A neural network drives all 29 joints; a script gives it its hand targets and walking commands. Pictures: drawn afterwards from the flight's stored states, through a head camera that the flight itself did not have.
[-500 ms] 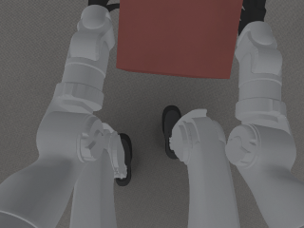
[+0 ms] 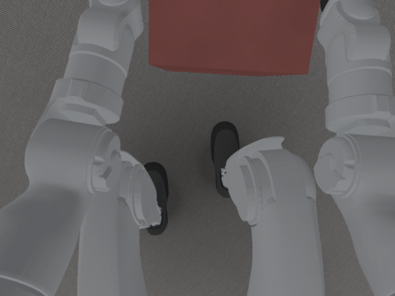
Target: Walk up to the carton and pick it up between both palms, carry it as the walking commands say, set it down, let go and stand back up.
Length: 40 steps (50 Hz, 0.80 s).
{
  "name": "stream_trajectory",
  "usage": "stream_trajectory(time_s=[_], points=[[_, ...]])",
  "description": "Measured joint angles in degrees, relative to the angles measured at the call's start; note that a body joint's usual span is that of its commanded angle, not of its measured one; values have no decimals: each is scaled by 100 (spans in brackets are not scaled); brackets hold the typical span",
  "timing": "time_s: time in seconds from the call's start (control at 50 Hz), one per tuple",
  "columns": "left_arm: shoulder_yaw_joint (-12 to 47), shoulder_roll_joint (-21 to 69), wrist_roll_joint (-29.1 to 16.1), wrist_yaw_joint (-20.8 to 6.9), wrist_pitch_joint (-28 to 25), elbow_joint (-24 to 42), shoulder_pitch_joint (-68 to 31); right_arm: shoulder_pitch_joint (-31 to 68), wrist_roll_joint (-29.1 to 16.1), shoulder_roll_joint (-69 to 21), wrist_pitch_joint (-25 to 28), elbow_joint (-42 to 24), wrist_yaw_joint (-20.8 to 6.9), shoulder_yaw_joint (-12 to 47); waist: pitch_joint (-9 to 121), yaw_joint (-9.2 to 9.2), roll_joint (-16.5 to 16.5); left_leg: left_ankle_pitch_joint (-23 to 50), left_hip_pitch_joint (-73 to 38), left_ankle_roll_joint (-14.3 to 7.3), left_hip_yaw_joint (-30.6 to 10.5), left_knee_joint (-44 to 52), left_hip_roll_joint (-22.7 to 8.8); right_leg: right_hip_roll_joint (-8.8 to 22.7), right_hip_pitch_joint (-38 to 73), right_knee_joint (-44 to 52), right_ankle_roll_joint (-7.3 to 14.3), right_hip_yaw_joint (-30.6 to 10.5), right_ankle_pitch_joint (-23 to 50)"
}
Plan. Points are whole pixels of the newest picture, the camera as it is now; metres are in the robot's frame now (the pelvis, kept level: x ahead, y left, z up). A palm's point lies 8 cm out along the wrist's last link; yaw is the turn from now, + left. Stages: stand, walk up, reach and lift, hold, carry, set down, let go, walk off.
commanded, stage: set down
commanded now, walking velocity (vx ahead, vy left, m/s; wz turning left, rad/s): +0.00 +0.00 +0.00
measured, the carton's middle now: out of the picture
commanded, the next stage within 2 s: none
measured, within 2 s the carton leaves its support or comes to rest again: rests again in 0.40 s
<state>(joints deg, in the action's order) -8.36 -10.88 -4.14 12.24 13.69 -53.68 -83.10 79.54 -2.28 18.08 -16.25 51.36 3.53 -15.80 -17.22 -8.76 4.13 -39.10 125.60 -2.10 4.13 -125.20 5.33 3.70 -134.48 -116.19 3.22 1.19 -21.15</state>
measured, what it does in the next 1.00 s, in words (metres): stands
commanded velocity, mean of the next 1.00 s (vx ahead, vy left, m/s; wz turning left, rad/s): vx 0.00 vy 0.00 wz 0.00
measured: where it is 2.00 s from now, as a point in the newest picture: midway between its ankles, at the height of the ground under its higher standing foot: (190, 191)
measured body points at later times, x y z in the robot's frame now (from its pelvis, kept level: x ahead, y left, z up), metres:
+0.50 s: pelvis -0.01 +0.00 -0.01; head +0.36 -0.05 +0.24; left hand +0.57 +0.02 -0.18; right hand +0.51 -0.28 -0.18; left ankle +0.08 +0.10 -0.35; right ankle +0.16 -0.11 -0.35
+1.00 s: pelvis -0.01 +0.01 -0.02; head +0.36 -0.04 +0.23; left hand +0.57 +0.02 -0.18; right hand +0.51 -0.28 -0.18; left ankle +0.08 +0.10 -0.35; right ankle +0.16 -0.11 -0.35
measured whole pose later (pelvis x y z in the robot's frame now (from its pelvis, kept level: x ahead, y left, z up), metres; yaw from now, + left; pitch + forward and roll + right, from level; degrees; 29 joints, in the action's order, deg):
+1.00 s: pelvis -0.01 +0.01 -0.02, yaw +0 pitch +34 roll +0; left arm -9.4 -12.2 -1.1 6.9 12.4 -59.9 -88.8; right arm 84.9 -4.7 22.2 -11.8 61.9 -0.8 -15.5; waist -24.9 -9.0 4.1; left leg -37.7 125.3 -2.4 3.8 -129.2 6.9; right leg 5.2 -132.6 -119.4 2.8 1.5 -20.7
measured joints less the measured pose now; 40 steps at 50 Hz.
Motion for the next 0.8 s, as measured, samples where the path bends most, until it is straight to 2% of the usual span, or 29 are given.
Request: stream_trajectory(time_s=[0.28, 0.54, 0.8], points=[[-67, -99, 89, -170, -58, -518, -344, 259, 36, 100, 108, 477, -66, 68, -230, -2, 93, 150, 9, 15, -21, -89, 74, 75, 69, -66, 11, 13, 92], [234, -143, -21, -194, -96, -547, -397, 392, -259, 274, 284, 786, -50, 217, -476, 1, -21, 148, 32, 32, -69, -212, 106, 111, 81, -157, 32, 63, 87], [78, -151, 127, -347, -157, -668, -509, 485, -327, 345, 436, 1020, -216, 184, -616, -18, 13, 142, 20, -1, -61, -333, 143, 146, 127, -263, -3, 59, 60]])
